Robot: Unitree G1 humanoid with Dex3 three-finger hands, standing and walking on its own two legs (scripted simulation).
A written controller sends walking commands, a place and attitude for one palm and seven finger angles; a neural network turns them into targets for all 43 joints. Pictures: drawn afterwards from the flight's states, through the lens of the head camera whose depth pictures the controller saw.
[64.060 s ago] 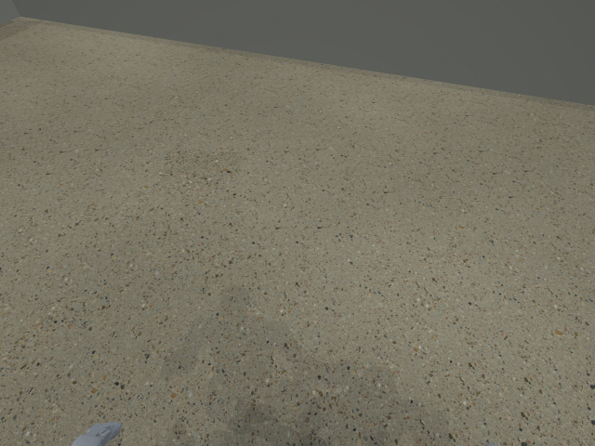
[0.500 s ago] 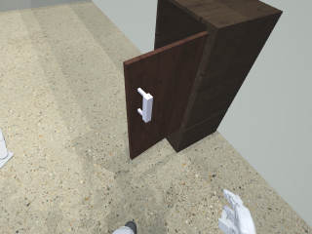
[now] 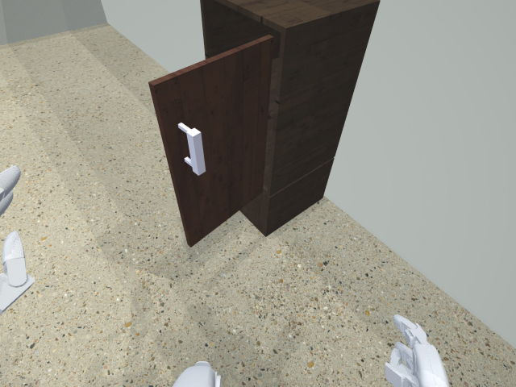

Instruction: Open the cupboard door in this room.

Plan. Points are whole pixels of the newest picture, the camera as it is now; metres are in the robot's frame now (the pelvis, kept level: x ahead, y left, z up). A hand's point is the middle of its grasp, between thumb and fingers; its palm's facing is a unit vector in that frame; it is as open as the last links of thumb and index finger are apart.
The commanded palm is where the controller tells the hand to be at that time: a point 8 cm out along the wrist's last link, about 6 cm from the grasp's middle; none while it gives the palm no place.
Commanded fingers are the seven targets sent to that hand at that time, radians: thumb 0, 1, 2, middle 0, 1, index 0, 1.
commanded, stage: stop stepping back and stand still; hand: left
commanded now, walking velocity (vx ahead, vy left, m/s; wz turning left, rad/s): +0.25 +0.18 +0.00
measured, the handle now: (191, 148) +0.62 +0.19 -0.01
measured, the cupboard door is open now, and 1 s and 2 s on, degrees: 97 97 97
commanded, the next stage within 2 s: let the arm hang, fingers relaxed in 0.82 s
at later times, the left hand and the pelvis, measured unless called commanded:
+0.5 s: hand out of the picture +0.13 +0.26 +0.19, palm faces +0.53 -0.70 -0.47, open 7.4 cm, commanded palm +0.07 +0.29 +0.19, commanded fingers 0.00 0.90 0.90 -0.20 -0.30 -0.20 -0.30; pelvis -0.05 -0.01 +0.00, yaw +4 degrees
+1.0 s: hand (28, 348) +0.15 +0.27 +0.09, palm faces +0.33 -0.79 -0.52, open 7.4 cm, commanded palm none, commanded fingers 0.00 0.90 0.90 -0.20 -0.30 -0.20 -0.30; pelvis -0.05 +0.00 +0.01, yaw +7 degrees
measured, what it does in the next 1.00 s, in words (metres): steps on the spot: left foot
